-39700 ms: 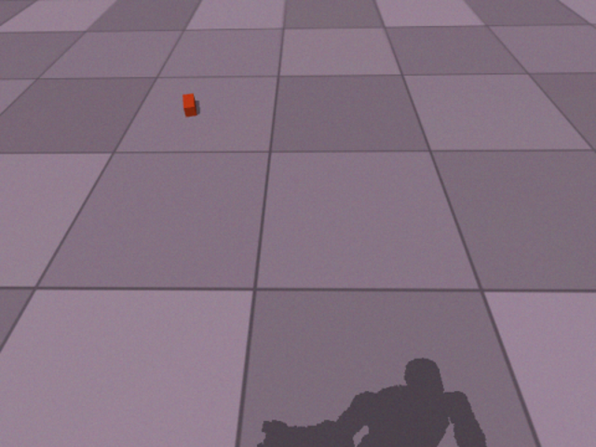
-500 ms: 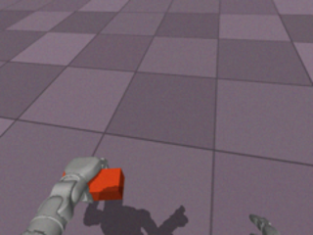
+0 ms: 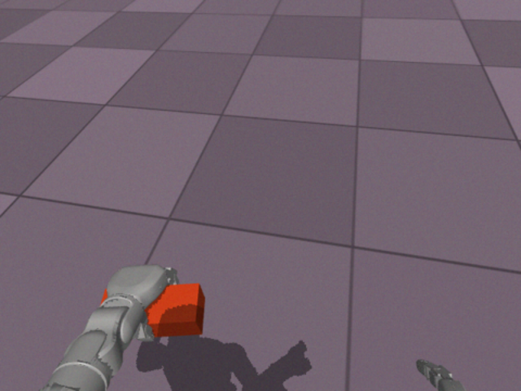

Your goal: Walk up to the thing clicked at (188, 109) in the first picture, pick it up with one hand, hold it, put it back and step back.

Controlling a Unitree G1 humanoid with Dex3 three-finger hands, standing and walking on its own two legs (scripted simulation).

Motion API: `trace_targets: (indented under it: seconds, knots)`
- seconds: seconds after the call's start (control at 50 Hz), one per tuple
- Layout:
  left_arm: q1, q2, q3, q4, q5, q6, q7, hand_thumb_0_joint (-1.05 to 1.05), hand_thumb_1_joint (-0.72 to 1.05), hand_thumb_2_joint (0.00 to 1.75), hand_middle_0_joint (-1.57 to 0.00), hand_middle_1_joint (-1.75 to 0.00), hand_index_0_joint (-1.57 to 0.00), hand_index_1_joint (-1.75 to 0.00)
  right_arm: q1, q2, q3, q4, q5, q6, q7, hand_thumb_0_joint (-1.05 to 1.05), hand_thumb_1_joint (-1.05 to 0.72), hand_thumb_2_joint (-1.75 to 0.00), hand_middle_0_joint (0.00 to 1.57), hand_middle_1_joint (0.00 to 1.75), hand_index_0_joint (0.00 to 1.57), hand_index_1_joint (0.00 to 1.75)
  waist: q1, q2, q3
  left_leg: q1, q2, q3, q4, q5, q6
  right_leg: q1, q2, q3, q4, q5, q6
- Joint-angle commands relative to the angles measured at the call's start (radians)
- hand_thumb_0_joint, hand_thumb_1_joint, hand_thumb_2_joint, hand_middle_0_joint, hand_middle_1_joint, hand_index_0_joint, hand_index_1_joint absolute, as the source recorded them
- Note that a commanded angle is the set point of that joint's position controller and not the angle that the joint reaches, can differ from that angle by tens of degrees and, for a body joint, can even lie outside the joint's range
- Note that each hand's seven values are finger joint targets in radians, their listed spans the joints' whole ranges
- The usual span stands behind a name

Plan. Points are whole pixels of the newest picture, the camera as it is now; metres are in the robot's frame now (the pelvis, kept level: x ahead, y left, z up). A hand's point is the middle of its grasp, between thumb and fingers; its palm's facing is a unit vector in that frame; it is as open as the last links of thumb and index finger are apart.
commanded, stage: crouch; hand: left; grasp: from above
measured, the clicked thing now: (153, 311) +0.30 +0.22 -0.09
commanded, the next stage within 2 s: lower in 1.74 s
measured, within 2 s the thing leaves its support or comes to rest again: neither
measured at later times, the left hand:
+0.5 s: hand (179, 326) +0.34 +0.22 -0.27, palm faces -0.41 +0.07 -0.91, open 9.7 cm
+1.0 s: hand (198, 344) +0.36 +0.22 -0.48, palm faces -0.46 +0.02 -0.89, open 9.8 cm
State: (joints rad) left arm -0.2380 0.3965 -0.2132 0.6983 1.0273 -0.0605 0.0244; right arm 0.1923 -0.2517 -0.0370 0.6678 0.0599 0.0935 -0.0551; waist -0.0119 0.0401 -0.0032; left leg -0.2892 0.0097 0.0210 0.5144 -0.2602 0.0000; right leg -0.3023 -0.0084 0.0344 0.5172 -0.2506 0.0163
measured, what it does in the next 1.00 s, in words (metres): lowers itself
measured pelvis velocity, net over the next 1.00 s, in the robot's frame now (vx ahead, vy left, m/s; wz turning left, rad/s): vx -0.07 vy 0.00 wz -0.01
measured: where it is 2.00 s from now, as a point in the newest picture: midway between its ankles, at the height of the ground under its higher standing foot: outside the picture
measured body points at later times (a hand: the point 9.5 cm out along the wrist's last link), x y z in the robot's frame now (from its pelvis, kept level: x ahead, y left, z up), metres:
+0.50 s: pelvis -0.05 +0.01 -0.16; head +0.08 +0.02 +0.27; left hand +0.35 +0.22 -0.22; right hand +0.00 -0.28 -0.28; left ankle +0.00 +0.12 -0.74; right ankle +0.01 -0.13 -0.74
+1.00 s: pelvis -0.07 +0.00 -0.32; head +0.15 +0.03 +0.08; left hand +0.38 +0.22 -0.43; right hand +0.00 -0.27 -0.44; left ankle +0.00 +0.12 -0.74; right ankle +0.01 -0.13 -0.74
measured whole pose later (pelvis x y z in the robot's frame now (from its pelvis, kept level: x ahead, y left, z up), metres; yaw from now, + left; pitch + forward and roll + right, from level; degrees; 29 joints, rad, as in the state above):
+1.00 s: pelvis -0.07 +0.00 -0.32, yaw -1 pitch +38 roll -4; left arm -0.80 0.50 -0.02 1.31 1.25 -0.13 0.43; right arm 0.16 -0.24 -0.03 0.75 -0.10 -0.07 0.06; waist -0.18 0.03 -0.19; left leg -2.00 -0.01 -0.07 2.01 -0.68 0.00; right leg -1.96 0.00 -0.03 1.96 -0.66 0.03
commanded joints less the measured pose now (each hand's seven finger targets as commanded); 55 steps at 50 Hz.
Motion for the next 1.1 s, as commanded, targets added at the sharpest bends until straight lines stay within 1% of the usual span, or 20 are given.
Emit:
trace_targets:
  seconds: [0.0,0.08,0.12,0.16,0.2,0.24,0.3,0.4,0.6,0.64,0.66,0.7,0.74,0.76,0.8,0.84,0.88,0.96,1.0,1.08]
  knots:
    - [-0.333,0.159,0.095,-0.069,0.033,-0.019,0.124,0.0,0.72,0.81,-1.09,-0.63,-1.09,-0.63,-0.028,-0.131,-0.049,-0.097,-0.019,-0.028,-0.001,0.0,-0.89,-0.9,0.2,0.3,0.2,0.3,-0.025,-0.074,-0.216,0.03,-0.034,0.006,0.018,0.193,0.013,-0.031,0.025,-0.029,-0.02,0.17,-0.022]
    - [-0.428,0.154,0.09,0.039,0.078,-0.031,0.205,0.0,0.75,0.79,-1.11,-0.63,-1.11,-0.63,0.019,-0.144,-0.065,-0.059,-0.034,-0.03,0.014,0.0,-0.9,-0.9,0.2,0.3,0.2,0.3,-0.049,-0.056,-0.284,-0.084,-0.034,0.008,0.164,0.181,0.009,-0.163,0.022,-0.025,0.111,0.172,-0.022]
    - [-0.484,0.115,0.069,0.098,0.106,-0.038,0.245,0.0,0.74,0.79,-1.11,-0.63,-1.11,-0.63,0.054,-0.146,-0.075,-0.044,-0.047,-0.037,0.025,0.0,-0.9,-0.9,0.2,0.3,0.2,0.3,-0.069,-0.041,-0.329,-0.159,-0.027,0.0,0.261,0.163,0.004,-0.272,0.027,-0.032,0.205,0.148,-0.029]
    - [-0.52,0.142,0.091,0.138,0.135,-0.044,0.288,0.0,0.74,0.78,-1.11,-0.62,-1.11,-0.62,0.075,-0.152,-0.086,-0.042,-0.054,-0.042,0.032,0.0,-0.9,-0.9,0.2,0.3,0.2,0.3,-0.062,-0.013,-0.381,-0.248,-0.027,0.0,0.352,0.134,0.003,-0.362,0.027,-0.032,0.286,0.118,-0.035]
    - [-0.543,0.111,0.082,0.197,0.153,-0.038,0.324,0.0,0.75,0.75,-1.1,-0.64,-1.11,-0.63,0.081,-0.153,-0.089,-0.044,-0.062,-0.046,0.038,0.0,-0.9,-0.9,0.2,0.3,0.2,0.3,-0.074,-0.027,-0.427,-0.353,-0.028,-0.002,0.438,0.108,0.008,-0.432,0.027,-0.035,0.365,0.096,-0.034]
    - [-0.606,0.157,0.116,0.218,0.171,-0.029,0.367,0.0,0.77,0.78,-1.11,-0.66,-1.12,-0.65,0.093,-0.16,-0.095,-0.036,-0.069,-0.054,0.038,0.0,-0.9,-0.9,0.2,0.3,0.2,0.3,-0.062,0.021,-0.475,-0.435,-0.028,-0.004,0.504,0.063,0.004,-0.521,0.032,-0.042,0.445,0.05,-0.041]
    - [-0.698,0.157,0.115,0.262,0.178,-0.013,0.4,0.0,0.8,0.77,-1.13,-0.65,-1.14,-0.64,0.108,-0.166,-0.1,-0.02,-0.08,-0.07,0.029,0.0,-0.9,-0.9,0.2,0.3,0.2,0.3,-0.088,0.056,-0.537,-0.533,-0.02,-0.021,0.596,0.004,0.004,-0.663,0.038,-0.056,0.556,-0.004,-0.048]
    - [-0.728,0.182,0.137,0.299,0.166,0.001,0.406,0.0,0.78,0.77,-1.14,-0.62,-1.14,-0.62,0.127,-0.177,-0.104,-0.015,-0.096,-0.094,0.021,0.0,-0.9,-0.9,0.2,0.3,0.2,0.3,-0.095,0.08,-0.681,-0.693,-0.015,-0.05,0.748,-0.053,0.009,-0.832,0.033,-0.069,0.732,-0.062,-0.053]
    - [-0.793,0.234,0.174,0.394,0.146,-0.007,0.38,0.0,0.7,0.8,-1.08,-0.62,-1.08,-0.62,0.137,-0.198,-0.093,-0.005,-0.116,-0.129,0.029,0.0,-0.9,-0.9,0.2,0.3,0.2,0.3,-0.147,0.054,-0.713,-0.981,-0.018,-0.098,0.938,-0.328,0.009,-1.143,0.02,-0.092,0.957,-0.286,-0.056]
    - [-0.833,0.249,0.184,0.369,0.15,-0.025,0.382,0.0,0.69,0.83,-1.08,-0.61,-1.07,-0.63,0.147,-0.194,-0.088,0.005,-0.12,-0.14,0.035,0.0,-0.9,-0.9,0.2,0.3,0.2,0.3,-0.154,0.065,-0.782,-1.028,-0.027,-0.076,1.006,-0.3,0.017,-1.144,0.019,-0.086,0.992,-0.263,-0.054]
    - [-0.849,0.295,0.205,0.346,0.157,-0.037,0.388,0.0,0.7,0.84,-1.09,-0.63,-1.08,-0.64,0.149,-0.194,-0.085,0.008,-0.121,-0.144,0.038,0.0,-0.9,-0.9,0.2,0.3,0.2,0.3,-0.149,0.073,-0.803,-1.041,-0.029,-0.074,1.029,-0.3,0.017,-1.157,0.02,-0.088,1.015,-0.266,-0.056]
    - [-0.876,0.269,0.194,0.348,0.166,-0.051,0.399,0.0,0.71,0.86,-1.09,-0.64,-1.08,-0.65,0.152,-0.192,-0.077,0.016,-0.129,-0.152,0.046,0.0,-0.9,-0.9,0.2,0.3,0.2,0.3,-0.165,0.114,-0.808,-1.07,-0.032,-0.07,1.069,-0.297,0.017,-1.211,0.017,-0.088,1.05,-0.263,-0.057]
    - [-0.857,0.293,0.211,0.399,0.18,-0.055,0.414,0.0,0.7,0.87,-1.09,-0.63,-1.08,-0.65,0.159,-0.201,-0.076,0.031,-0.133,-0.159,0.055,0.0,-0.9,-0.9,0.2,0.3,0.2,0.3,-0.162,0.106,-0.826,-1.069,-0.029,-0.078,1.105,-0.276,0.015,-1.263,0.016,-0.096,1.085,-0.252,-0.057]
    - [-0.915,0.329,0.23,0.352,0.185,-0.065,0.426,0.0,0.7,0.87,-1.09,-0.65,-1.08,-0.66,0.169,-0.2,-0.077,0.035,-0.138,-0.162,0.061,0.0,-0.9,-0.9,0.2,0.3,0.2,0.3,-0.172,0.122,-0.834,-1.089,-0.031,-0.073,1.13,-0.278,0.016,-1.273,0.013,-0.095,1.096,-0.251,-0.055]
    - [-0.871,0.319,0.232,0.42,0.201,-0.064,0.44,0.0,0.7,0.87,-1.09,-0.64,-1.08,-0.65,0.167,-0.199,-0.069,0.039,-0.144,-0.166,0.073,0.0,-0.9,-0.9,0.2,0.3,0.2,0.3,-0.165,0.127,-0.848,-1.107,-0.033,-0.066,1.162,-0.254,0.016,-1.286,0.014,-0.098,1.129,-0.232,-0.056]
    - [-0.948,0.348,0.256,0.358,0.209,-0.075,0.456,0.0,0.72,0.91,-1.11,-0.66,-1.1,-0.67,0.186,-0.193,-0.07,0.056,-0.154,-0.169,0.084,0.0,-0.9,-0.9,0.2,0.3,0.2,0.3,-0.171,0.166,-0.878,-1.1,-0.033,-0.061,1.204,-0.222,0.015,-1.316,0.015,-0.101,1.163,-0.207,-0.057]
    - [-0.854,0.286,0.225,0.504,0.214,-0.061,0.458,0.0,0.72,0.9,-1.1,-0.66,-1.09,-0.67,0.17,-0.199,-0.064,0.05,-0.158,-0.175,0.096,0.0,-0.9,-0.9,0.2,0.3,0.2,0.3,-0.182,0.146,-0.827,-1.145,-0.032,-0.063,1.228,-0.218,0.014,-1.354,0.011,-0.108,1.188,-0.204,-0.054]
    - [-0.948,0.323,0.244,0.419,0.209,-0.066,0.459,0.0,0.72,0.89,-1.1,-0.65,-1.09,-0.66,0.176,-0.196,-0.071,0.061,-0.167,-0.175,0.112,0.0,-0.91,-0.9,0.2,0.3,0.2,0.3,-0.182,0.197,-0.888,-1.139,-0.03,-0.059,1.285,-0.174,0.014,-1.371,0.017,-0.114,1.243,-0.168,-0.057]
    - [-0.923,0.289,0.225,0.469,0.206,-0.062,0.452,0.0,0.71,0.87,-1.09,-0.65,-1.09,-0.66,0.168,-0.198,-0.07,0.058,-0.169,-0.175,0.119,0.0,-0.91,-0.9,0.2,0.3,0.2,0.3,-0.191,0.194,-0.87,-1.16,-0.029,-0.055,1.315,-0.151,0.014,-1.385,0.02,-0.117,1.265,-0.144,-0.054]
    - [-0.907,0.32,0.245,0.483,0.207,-0.072,0.447,0.0,0.71,0.86,-1.09,-0.66,-1.08,-0.66,0.176,-0.207,-0.069,0.059,-0.175,-0.171,0.135,0.0,-0.91,-0.9,0.2,0.3,0.2,0.3,-0.191,0.176,-0.859,-1.204,-0.028,-0.053,1.359,-0.135,0.017,-1.391,0.022,-0.123,1.304,-0.123,-0.051]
